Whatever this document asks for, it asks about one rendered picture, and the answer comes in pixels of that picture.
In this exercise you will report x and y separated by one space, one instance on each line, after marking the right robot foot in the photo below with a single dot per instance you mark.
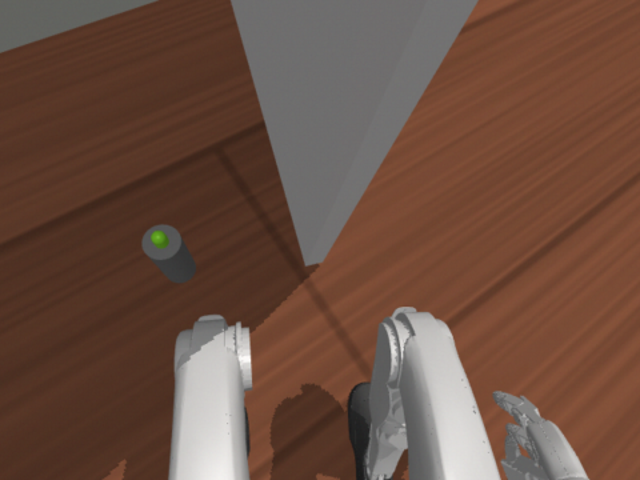
359 421

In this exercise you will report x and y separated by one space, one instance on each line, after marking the bottle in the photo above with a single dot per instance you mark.
166 248

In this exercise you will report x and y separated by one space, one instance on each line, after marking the right robot hand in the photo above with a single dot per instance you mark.
545 444

